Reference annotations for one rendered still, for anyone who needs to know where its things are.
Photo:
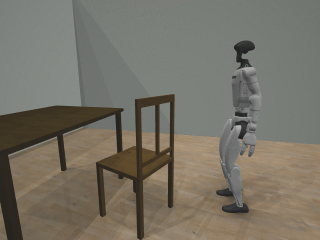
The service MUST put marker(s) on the chair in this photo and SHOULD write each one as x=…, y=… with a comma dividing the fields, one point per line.
x=137, y=163

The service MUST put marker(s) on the left robot thigh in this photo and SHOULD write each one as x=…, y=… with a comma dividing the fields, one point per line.
x=233, y=146

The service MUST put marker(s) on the table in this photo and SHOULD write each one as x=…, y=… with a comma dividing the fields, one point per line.
x=24, y=129

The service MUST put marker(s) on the left robot forearm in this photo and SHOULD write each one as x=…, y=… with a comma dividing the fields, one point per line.
x=254, y=114

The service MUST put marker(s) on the right robot shin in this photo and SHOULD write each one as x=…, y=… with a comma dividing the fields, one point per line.
x=224, y=169

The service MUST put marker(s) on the left robot hand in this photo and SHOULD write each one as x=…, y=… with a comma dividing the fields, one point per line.
x=248, y=139

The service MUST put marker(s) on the left robot upper arm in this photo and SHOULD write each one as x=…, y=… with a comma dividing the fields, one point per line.
x=250, y=75

